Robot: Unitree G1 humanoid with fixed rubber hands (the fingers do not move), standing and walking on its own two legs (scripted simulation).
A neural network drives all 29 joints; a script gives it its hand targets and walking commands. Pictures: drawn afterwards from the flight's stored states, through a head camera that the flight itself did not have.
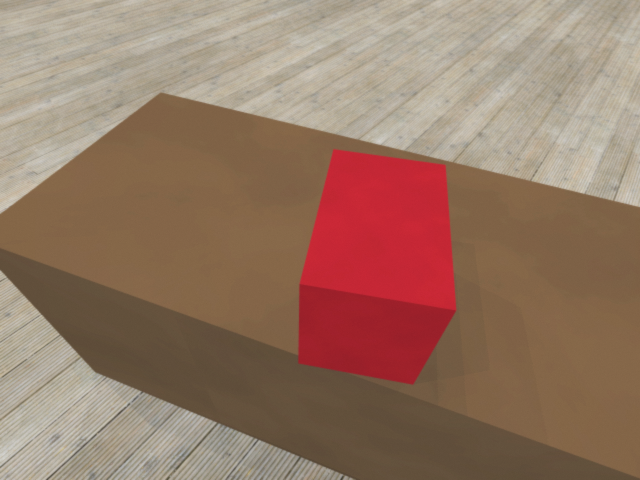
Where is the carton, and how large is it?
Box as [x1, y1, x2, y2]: [298, 149, 455, 384]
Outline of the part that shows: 333,149 299,284 298,362 412,384 455,311 445,165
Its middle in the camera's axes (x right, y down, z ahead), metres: +0.09 +0.03 +0.63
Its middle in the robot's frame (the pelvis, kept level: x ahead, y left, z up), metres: +0.46 -0.08 -0.02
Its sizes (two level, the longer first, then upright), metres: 0.277 0.183 0.218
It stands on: a pedestal, 0.64 m high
